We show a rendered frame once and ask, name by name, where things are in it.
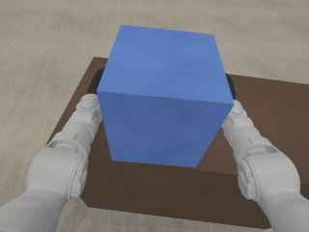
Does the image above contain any robot right upper arm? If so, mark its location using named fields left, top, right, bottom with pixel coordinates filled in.
left=238, top=152, right=309, bottom=232

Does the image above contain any pedestal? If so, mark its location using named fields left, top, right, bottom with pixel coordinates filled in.
left=45, top=56, right=309, bottom=230

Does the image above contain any robot left forearm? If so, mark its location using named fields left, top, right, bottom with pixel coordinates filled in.
left=26, top=94, right=103, bottom=188

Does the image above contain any right robot hand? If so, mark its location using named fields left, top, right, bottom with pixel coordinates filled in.
left=225, top=73, right=236, bottom=100

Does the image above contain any robot right forearm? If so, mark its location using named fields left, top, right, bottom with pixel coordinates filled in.
left=221, top=100, right=300, bottom=190

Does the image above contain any carton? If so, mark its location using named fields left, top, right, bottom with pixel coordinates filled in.
left=97, top=24, right=235, bottom=168

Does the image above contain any left robot hand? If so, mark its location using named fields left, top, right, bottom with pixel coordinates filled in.
left=87, top=67, right=105, bottom=95

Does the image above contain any robot left upper arm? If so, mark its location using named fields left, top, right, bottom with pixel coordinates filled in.
left=0, top=147, right=89, bottom=232

